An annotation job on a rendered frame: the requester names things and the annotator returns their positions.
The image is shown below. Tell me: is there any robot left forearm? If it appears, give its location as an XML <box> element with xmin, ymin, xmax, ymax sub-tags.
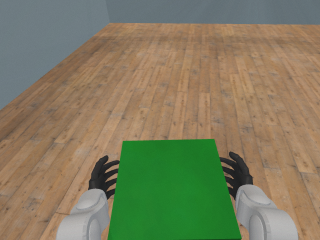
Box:
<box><xmin>55</xmin><ymin>188</ymin><xmax>110</xmax><ymax>240</ymax></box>

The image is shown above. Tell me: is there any left robot hand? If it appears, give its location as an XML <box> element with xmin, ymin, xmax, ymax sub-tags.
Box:
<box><xmin>88</xmin><ymin>155</ymin><xmax>120</xmax><ymax>200</ymax></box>

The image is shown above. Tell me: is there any right robot hand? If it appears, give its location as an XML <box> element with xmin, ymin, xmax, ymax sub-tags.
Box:
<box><xmin>219</xmin><ymin>151</ymin><xmax>253</xmax><ymax>201</ymax></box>

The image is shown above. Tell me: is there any robot right forearm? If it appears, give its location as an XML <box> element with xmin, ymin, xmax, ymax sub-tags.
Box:
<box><xmin>235</xmin><ymin>184</ymin><xmax>299</xmax><ymax>240</ymax></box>

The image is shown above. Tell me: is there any carton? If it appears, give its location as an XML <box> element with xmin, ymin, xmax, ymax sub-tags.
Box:
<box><xmin>107</xmin><ymin>139</ymin><xmax>242</xmax><ymax>240</ymax></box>

